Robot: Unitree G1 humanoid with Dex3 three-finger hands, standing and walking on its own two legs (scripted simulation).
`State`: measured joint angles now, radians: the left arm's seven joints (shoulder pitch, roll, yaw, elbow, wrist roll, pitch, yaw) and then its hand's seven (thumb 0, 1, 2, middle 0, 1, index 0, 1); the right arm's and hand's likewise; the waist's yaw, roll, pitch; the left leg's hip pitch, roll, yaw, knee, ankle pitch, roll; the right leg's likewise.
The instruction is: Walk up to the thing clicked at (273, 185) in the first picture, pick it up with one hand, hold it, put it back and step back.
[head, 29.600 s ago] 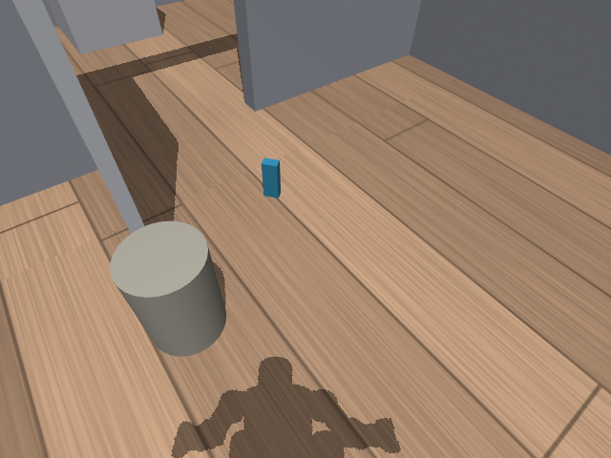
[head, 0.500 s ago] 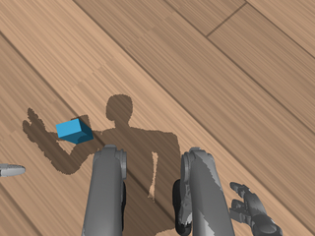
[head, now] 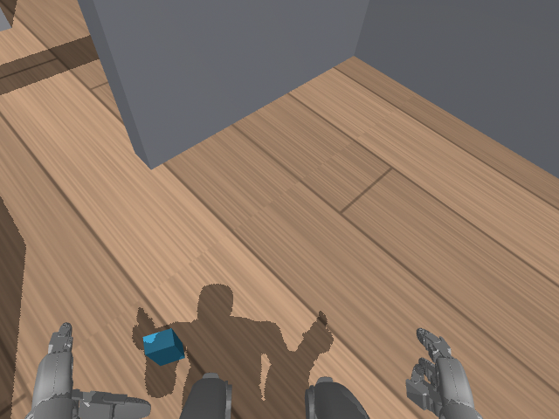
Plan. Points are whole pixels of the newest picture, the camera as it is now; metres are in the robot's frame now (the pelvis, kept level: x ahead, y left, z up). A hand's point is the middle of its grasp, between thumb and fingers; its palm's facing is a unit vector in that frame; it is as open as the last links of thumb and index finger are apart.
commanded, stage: home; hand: left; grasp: from the side
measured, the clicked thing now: (165, 348) +0.35 +0.27 -0.57
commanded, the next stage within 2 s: none
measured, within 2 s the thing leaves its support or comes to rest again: neither
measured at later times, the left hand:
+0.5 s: hand (120, 388) +0.18 +0.19 -0.01, palm faces +0.13 -0.95 -0.29, open 17.3 cm
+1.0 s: hand (135, 383) +0.19 +0.17 +0.00, palm faces +0.12 -0.95 -0.27, open 17.4 cm
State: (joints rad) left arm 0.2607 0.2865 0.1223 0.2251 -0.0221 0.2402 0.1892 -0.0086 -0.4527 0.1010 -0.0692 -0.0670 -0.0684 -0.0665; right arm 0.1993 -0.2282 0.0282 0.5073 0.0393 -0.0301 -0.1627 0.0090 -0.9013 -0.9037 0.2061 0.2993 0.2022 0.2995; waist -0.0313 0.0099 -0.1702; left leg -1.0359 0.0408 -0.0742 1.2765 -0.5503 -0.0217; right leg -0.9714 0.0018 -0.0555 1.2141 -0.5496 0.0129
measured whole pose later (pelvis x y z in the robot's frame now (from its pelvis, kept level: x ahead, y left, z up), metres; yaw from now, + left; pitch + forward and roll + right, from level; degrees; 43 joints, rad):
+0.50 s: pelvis +0.02 +0.00 +0.05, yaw +1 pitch +8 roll -2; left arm 0.48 0.22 -0.01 -0.02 -0.02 0.29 0.15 -0.01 -0.51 0.07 -0.06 -0.06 -0.06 -0.06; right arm 0.28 -0.20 0.04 0.47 0.01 -0.10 -0.18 0.01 -0.90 -0.90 0.21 0.30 0.20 0.30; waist -0.02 0.03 -0.11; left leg -0.66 0.04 -0.05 1.00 -0.48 -0.02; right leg -0.61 0.00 -0.04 0.94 -0.48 0.02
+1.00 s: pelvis +0.02 -0.01 +0.06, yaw +1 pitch +8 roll -2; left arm 0.47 0.20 -0.01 0.00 -0.02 0.27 0.13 -0.01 -0.53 0.06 -0.06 -0.06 -0.06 -0.06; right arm 0.28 -0.21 0.03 0.49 0.01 -0.11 -0.18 0.01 -0.90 -0.90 0.21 0.30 0.20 0.30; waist -0.02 0.03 -0.10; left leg -0.63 0.04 -0.05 0.96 -0.47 -0.03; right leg -0.59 0.00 -0.05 0.92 -0.47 0.00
